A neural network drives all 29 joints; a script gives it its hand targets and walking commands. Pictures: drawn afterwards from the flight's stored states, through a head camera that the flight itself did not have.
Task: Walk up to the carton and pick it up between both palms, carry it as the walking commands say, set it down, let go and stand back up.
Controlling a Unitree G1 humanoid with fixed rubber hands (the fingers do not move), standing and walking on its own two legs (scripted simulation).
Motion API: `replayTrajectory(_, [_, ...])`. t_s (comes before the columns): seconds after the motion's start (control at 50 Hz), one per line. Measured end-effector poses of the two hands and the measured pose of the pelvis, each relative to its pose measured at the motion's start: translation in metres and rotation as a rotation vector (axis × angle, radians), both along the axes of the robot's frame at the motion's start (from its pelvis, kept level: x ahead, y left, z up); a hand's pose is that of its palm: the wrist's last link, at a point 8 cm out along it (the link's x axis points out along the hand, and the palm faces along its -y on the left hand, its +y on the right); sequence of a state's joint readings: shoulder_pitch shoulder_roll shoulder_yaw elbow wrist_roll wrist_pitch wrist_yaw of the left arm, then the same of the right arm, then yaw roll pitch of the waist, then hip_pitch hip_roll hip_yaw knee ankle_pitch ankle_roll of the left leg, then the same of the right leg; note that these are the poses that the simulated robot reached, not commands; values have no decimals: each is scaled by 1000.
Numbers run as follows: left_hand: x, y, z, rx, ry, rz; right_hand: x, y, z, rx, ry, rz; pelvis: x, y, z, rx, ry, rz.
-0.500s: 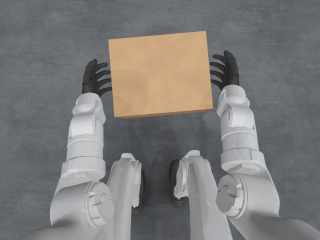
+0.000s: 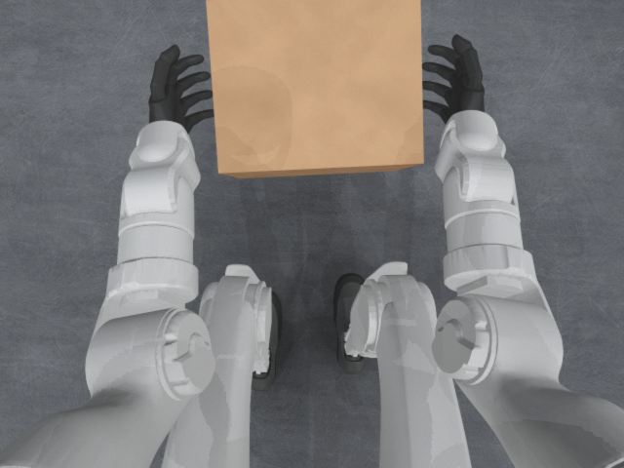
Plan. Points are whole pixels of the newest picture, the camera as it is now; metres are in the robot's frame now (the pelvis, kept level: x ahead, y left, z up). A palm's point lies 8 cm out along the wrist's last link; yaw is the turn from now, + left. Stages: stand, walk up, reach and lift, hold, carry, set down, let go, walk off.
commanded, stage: set down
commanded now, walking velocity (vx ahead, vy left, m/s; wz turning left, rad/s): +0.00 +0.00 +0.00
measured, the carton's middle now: (316, 99) +0.53 -0.01 -0.20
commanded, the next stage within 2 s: none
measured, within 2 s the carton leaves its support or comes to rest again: rests again in 1.72 s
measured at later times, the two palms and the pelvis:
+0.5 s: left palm (193, 131) +0.49 +0.16 -0.21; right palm (432, 115) +0.51 -0.17 -0.21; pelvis +0.00 +0.00 -0.06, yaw +0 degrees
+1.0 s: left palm (206, 125) +0.52 +0.16 -0.28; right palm (419, 110) +0.54 -0.17 -0.28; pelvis +0.00 +0.00 -0.10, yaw +0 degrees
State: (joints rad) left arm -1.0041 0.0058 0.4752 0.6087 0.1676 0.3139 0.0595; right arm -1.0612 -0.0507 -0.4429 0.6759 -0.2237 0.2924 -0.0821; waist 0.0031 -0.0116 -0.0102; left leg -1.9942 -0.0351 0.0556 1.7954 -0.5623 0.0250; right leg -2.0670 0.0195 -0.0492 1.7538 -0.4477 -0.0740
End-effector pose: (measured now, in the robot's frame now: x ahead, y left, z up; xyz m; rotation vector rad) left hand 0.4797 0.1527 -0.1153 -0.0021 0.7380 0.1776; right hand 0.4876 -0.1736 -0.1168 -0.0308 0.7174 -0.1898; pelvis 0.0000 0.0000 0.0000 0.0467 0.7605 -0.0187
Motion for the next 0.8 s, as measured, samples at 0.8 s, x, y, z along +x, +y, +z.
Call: replayTrajectory(0.8, [35,0,-144,-3,13,-50,46,-4,-135,-49,26,71,-8,4,-87,-5,-79,2])
